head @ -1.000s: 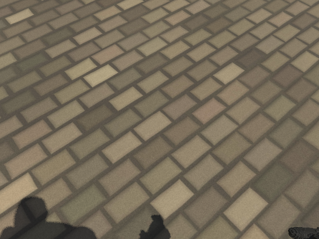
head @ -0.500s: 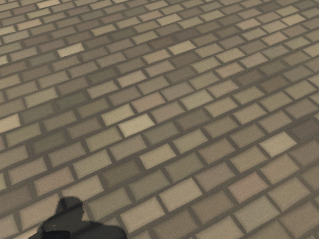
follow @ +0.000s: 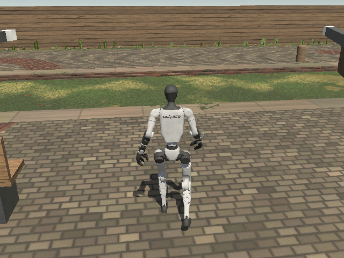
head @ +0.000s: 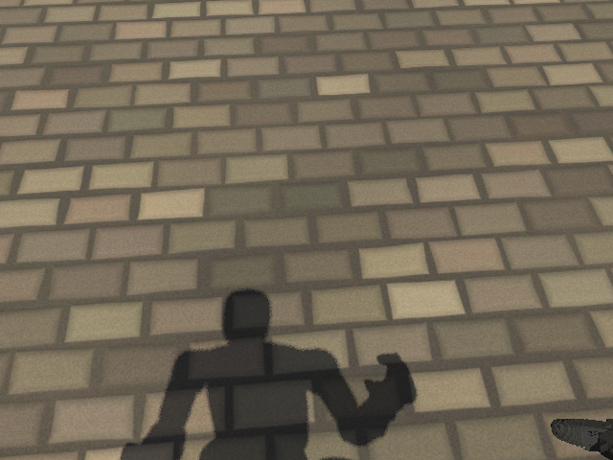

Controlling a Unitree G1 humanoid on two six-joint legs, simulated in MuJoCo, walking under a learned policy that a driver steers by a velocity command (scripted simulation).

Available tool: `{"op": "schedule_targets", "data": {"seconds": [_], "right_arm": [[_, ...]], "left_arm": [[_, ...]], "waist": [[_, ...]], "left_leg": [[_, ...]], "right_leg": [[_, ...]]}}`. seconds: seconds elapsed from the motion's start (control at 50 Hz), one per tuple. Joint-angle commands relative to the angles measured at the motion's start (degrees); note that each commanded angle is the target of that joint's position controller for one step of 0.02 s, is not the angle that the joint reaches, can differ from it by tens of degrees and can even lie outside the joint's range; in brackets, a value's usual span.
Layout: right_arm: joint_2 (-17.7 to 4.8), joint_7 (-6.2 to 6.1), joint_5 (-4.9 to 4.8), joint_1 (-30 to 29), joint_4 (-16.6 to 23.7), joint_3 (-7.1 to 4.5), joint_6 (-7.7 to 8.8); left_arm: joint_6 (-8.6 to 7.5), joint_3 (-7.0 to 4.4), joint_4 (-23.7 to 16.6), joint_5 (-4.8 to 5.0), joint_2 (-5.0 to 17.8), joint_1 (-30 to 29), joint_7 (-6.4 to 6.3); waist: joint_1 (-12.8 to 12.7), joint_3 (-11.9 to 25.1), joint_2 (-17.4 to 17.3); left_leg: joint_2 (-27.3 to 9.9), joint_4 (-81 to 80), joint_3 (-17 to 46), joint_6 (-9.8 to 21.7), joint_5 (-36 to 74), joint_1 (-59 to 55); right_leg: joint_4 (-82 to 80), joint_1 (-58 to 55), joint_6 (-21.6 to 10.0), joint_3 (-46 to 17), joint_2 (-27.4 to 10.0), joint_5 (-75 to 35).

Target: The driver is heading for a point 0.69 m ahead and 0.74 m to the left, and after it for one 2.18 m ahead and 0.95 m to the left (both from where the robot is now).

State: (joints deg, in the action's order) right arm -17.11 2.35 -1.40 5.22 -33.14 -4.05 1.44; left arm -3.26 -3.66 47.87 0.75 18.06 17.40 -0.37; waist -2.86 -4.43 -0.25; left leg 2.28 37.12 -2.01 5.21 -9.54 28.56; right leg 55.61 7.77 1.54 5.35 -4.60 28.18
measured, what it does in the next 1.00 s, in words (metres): walks ahead, turning left: right foot, then left foot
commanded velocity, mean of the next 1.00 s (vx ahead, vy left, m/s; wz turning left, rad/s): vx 0.50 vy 0.00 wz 0.52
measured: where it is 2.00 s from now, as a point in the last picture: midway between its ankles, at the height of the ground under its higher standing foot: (203, 260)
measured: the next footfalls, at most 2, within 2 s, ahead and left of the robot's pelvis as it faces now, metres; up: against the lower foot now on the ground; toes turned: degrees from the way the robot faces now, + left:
right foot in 0.42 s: +0.44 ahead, -0.10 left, +0.00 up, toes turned +18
left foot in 0.94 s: +0.58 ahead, +0.26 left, +0.00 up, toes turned +31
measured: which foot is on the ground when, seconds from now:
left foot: down 0.00-0.44, up 0.46-0.92, down 0.94-1.00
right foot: up 0.00-0.40, down 0.42-0.94, up 0.96-1.00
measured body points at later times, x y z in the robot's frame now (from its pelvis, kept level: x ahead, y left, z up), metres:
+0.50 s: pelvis +0.29 -0.03 +0.01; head +0.31 -0.02 +0.46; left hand +0.42 +0.27 -0.06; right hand +0.42 -0.29 -0.11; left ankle +0.12 +0.07 -0.65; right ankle +0.40 -0.11 -0.72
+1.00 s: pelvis +0.51 +0.11 +0.01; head +0.55 +0.14 +0.45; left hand +0.37 +0.36 -0.13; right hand +0.83 +0.02 -0.06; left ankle +0.55 +0.24 -0.72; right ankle +0.42 -0.10 -0.66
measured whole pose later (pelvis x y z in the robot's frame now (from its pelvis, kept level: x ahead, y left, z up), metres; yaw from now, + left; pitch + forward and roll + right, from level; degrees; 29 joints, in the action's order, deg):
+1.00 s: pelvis +0.51 +0.11 +0.01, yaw +31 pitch +2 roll -1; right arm -15.5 1.9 -0.6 3.4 -34.6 -2.7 2.4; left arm -3.2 -2.8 51.3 1.0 17.4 20.7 0.3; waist -3.6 -3.4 -0.2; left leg 0.8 34.3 -1.5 3.8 -8.0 27.3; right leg 48.0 5.8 1.1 4.9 -4.4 29.3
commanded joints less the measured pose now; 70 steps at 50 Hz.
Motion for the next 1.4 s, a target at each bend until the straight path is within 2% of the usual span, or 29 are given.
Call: {"op": "schedule_targets", "data": {"seconds": [0.02, 0.04, 0.06, 0.08, 0.16, 0.24, 0.3, 0.36, 0.4, 0.42, 0.44, 0.46, 0.48, 0.5, 0.52, 0.58, 0.72, 0.86, 0.9, 0.94, 0.96, 0.98, 1.0, 1.02, 1.04, 1.08, 1.16, 1.28, 1.4], "right_arm": [[-10.3, -0.44, 0.31, 16.3, 0.0, -3.27, 1.63], [-9.0, -0.51, 0.23, 12.5, 0.2, -2.82, 1.88], [-6.9, -0.60, 0.54, 9.4, 0.6, -2.09, 1.94], [-7.3, -0.89, 1.26, 7.9, 1.3, -1.99, 2.02], [-8.3, -2.22, 0.85, 8.9, -0.4, -2.25, 2.40], [-9.1, -3.17, 0.34, 12.3, -2.4, -2.46, 1.82], [-9.5, -3.31, -0.09, 15.0, -4.1, -2.60, 1.52], [-8.8, -3.57, -0.21, 15.4, -4.8, -2.53, 1.05], [-7.7, -3.54, -0.02, 14.4, -4.6, -2.27, 0.61], [-5.0, -3.33, 0.33, 14.5, -4.2, -1.28, 0.70], [-1.2, -3.21, 1.39, 18.4, -3.6, -0.05, 0.89], [-1.5, -3.34, -1.01, 23.3, -2.0, 0.29, 1.37], [-7.5, -3.59, -1.47, 20.6, -3.6, -0.95, 1.27], [-9.5, -3.55, -0.88, 14.3, -2.6, -1.56, 0.88], [-8.8, -3.53, 0.03, 11.3, -2.3, -1.61, 0.49], [-5.5, -2.79, -0.32, 11.7, -2.1, -1.58, -0.07], [-2.3, -1.67, 0.15, 4.7, 0.1, -0.46, 0.02], [-1.4, 0.37, 0.16, -6.1, 3.5, 0.53, 1.28], [-3.4, 0.49, 0.70, -3.9, 3.4, -0.37, 1.30], [-8.1, -0.24, 0.84, 11.2, -1.1, -3.06, 1.03], [-13.0, -1.43, 0.97, 21.2, -3.1, -4.46, 0.44], [-16.6, -1.45, 0.87, 19.4, -2.9, -4.21, 0.72], [-11.0, -1.17, 0.73, 19.4, -2.6, -2.95, 1.26], [-9.1, -1.06, 0.85, 16.4, -3.2, -2.15, 1.83], [-7.6, -0.99, 0.74, 13.0, -3.4, -1.61, 2.19], [-4.5, -0.82, 1.73, 8.5, -3.1, -0.69, 2.69], [-5.9, -1.23, 1.41, 8.2, -5.3, -1.11, 4.07], [-8.1, -2.44, 0.64, 14.0, -9.3, -1.48, 3.46], [-9.1, -3.33, 0.03, 17.4, -12.4, -2.10, 2.01]], "left_arm": [[-4.56, -0.68, -10.0, 1.72, 8.0, -6.9, 1.07], [-4.84, -0.55, -9.2, 0.53, 7.1, -6.8, 0.63], [-4.39, -0.94, -8.5, -0.92, 7.3, -6.7, 0.26], [-3.75, -1.09, -8.6, -1.02, 7.5, -5.0, 0.46], [-2.14, -0.51, -9.3, -1.85, 4.9, -7.8, 0.40], [-2.42, 0.58, -11.5, -1.42, 2.4, -17.0, 0.97], [-3.00, 0.32, -12.8, -0.50, 3.5, -20.7, 1.66], [-3.53, -0.67, -13.0, -0.30, 5.7, -19.4, 2.06], [-3.94, -1.62, -11.5, -0.39, 6.7, -13.2, 1.75], [-4.23, -2.45, -10.6, -1.16, 8.5, -7.0, 1.36], [-4.15, -3.27, -10.1, -1.75, 12.1, 0.7, 1.03], [-3.25, -4.00, -7.8, -1.41, 14.3, 4.8, 1.52], [-3.10, -2.71, -9.2, -0.52, 8.7, 2.1, 1.63], [-2.68, -1.91, -9.6, -0.61, 6.1, -0.7, 1.27], [-2.45, -1.33, -9.8, -1.20, 4.9, -3.2, 1.24], [-2.87, -0.86, -8.4, -1.41, 2.9, -5.6, 0.82], [-2.90, -2.02, -5.1, -0.98, 6.4, -3.2, 0.58], [-1.07, -2.42, -0.6, 1.01, 9.4, 2.8, 0.80], [-0.43, -2.68, 0.1, 1.48, 10.9, 2.5, 0.57], [0.08, -1.98, 0.4, 1.31, 10.1, 2.0, -0.01], [-0.34, -0.44, -1.4, -0.83, 6.7, 2.1, -0.13], [-1.63, 1.62, -2.7, -1.07, 0.5, 8.3, 0.68], [-2.69, 0.06, -2.2, 1.04, 6.7, 2.8, 1.14], [-3.27, -0.35, -4.3, 2.37, 7.8, -2.4, 1.31], [-3.49, -0.17, -4.3, 1.63, 6.9, -3.9, 0.96], [-2.68, -0.41, -3.3, 0.20, 6.0, -2.2, 0.91], [-0.76, -0.02, -3.5, -0.36, 3.5, -3.2, 0.83], [-1.75, 0.97, -7.4, -0.64, 1.4, -16.4, 1.70], [-3.01, 0.25, -9.1, -0.41, 4.3, -19.5, 2.95]], "waist": [[8.8, 14.9, -5.4], [5.8, 10.8, -0.4], [3.9, 8.1, 0.2], [1.9, 7.9, -3.3], [2.0, 5.5, -1.9], [5.5, 4.0, -3.6], [6.9, 3.5, -4.3], [5.6, 3.8, -6.0], [2.2, 5.5, -7.2], [-0.7, 10.6, -5.4], [-1.6, 19.3, 4.6], [0.3, 23.6, 22.9], [-0.9, 16.9, 12.9], [-1.7, 10.3, 7.6], [-0.8, 6.2, 3.2], [1.9, 3.6, 7.3], [0.5, 2.5, 3.8], [-1.7, -1.3, 3.6], [1.2, 1.5, 5.6], [9.7, 10.7, 5.0], [12.8, 18.6, -2.9], [6.4, 26.1, -14.5], [10.0, 24.8, -7.3], [9.4, 15.7, -6.9], [7.3, 11.4, -3.3], [3.3, 7.7, -3.4], [1.6, 4.6, -2.7], [5.9, 1.0, -2.1], [5.1, 1.1, -4.0]], "left_leg": [[-18.2, -20.4, 36.8, 14.5, -7.8, -43.0], [-15.5, -20.6, 30.9, 12.5, -2.0, -34.4], [-13.0, -21.8, 26.1, 10.8, 3.9, -28.3], [-12.9, -22.8, 25.6, 11.7, 8.0, -23.9], [-10.0, -24.5, 19.5, 11.7, 14.7, -15.8], [-6.7, -23.5, 16.8, 8.3, 7.7, -13.2], [-8.1, -21.5, 20.3, 7.3, 3.1, -14.4], [-10.0, -16.3, 25.4, 6.1, 2.0, -19.2], [-8.6, -11.0, 26.3, 4.4, 4.6, -19.3], [-5.5, -1.6, 23.6, 2.5, 5.1, -16.6], [0.1, 15.8, 17.5, -0.5, -10.1, -6.1], [3.6, 31.9, 12.5, -3.1, -25.6, 12.1], [-0.8, 38.2, 14.1, -4.0, -21.6, 17.1], [-2.6, 38.9, 11.8, -4.2, -16.6, 17.7], [-4.5, 36.8, 10.7, -4.3, -13.0, 15.2], [-7.8, 31.1, 9.4, -4.5, -8.3, 9.7], [-8.5, 15.0, 7.2, -5.4, 5.3, 12.7], [-5.4, -2.4, 1.9, -2.5, 5.2, 7.6], [-2.7, -4.8, -0.5, -0.4, 0.4, 1.0], [0.4, -9.1, -1.8, 2.7, 5.0, -22.8], [-10.9, -6.2, 13.0, 6.2, 8.5, -41.9], [-24.0, -13.9, 42.0, 15.8, -2.3, -53.5], [-23.6, -17.7, 42.5, 14.7, -6.7, -50.8], [-21.1, -18.6, 32.8, 12.3, -2.3, -43.8], [-18.4, -19.5, 26.2, 10.5, 3.3, -35.9], [-15.0, -23.5, 19.3, 9.2, 9.8, -25.6], [-14.2, -28.6, 13.3, 10.4, 14.2, -19.0], [-11.1, -29.4, 8.9, 7.4, 10.9, -19.2], [-15.1, -21.9, 14.7, 5.4, 11.8, -27.5]], "right_leg": [[21.1, 39.8, -2.2, -10.1, 1.4, -2.6], [15.9, 36.4, -2.1, -10.1, -0.9, -6.5], [11.6, 32.7, -1.8, -9.9, -2.3, -9.3], [10.5, 29.5, -1.0, -10.3, -2.7, -10.7], [0.2, 27.9, 2.5, -8.3, -1.4, -16.7], [-17.3, 23.6, 3.0, -8.1, 2.0, -31.0], [-23.3, 20.4, 2.3, -9.1, 3.7, -33.5], [-26.5, 18.3, 0.4, -10.7, 4.0, -27.6], [-29.2, 10.1, -1.8, -9.1, 4.4, -24.4], [-29.1, -0.8, -4.3, -11.5, 0.8, -23.7], [-27.6, -17.8, -8.7, -23.4, -10.5, -21.9], [-36.5, -28.8, -16.3, -51.2, -20.4, -2.3], [-39.8, -23.7, -14.6, -50.9, -19.1, 9.1], [-40.1, -16.7, -12.2, -41.0, -17.0, 5.0], [-41.0, -9.4, -10.9, -32.9, -14.0, -4.0], [-44.3, -1.3, -10.4, -20.0, -9.5, -16.2], [-47.1, -4.3, -11.7, -6.3, -9.7, -31.2], [-46.2, -10.4, -10.9, -1.6, -12.0, -37.1], [-40.0, -12.8, -9.8, -0.1, -12.3, -54.3], [-21.5, -6.1, -6.7, 4.0, -8.8, -62.3], [-2.5, 9.1, -4.3, 4.7, -5.8, -39.7], [14.8, 28.1, -1.6, -1.8, 4.6, 5.8], [20.0, 33.4, -2.1, -9.6, 2.6, 5.5], [19.4, 37.1, -2.8, -8.6, 0.2, 0.5], [15.7, 35.3, -2.9, -8.2, -2.2, -4.7], [11.3, 29.3, -2.3, -8.7, -4.4, -10.9], [3.8, 28.7, 0.4, -8.0, -4.7, -16.7], [-18.9, 27.0, 0.9, -6.5, -0.8, -34.5], [-27.6, 23.2, -1.5, -8.5, 1.5, -29.2]]}}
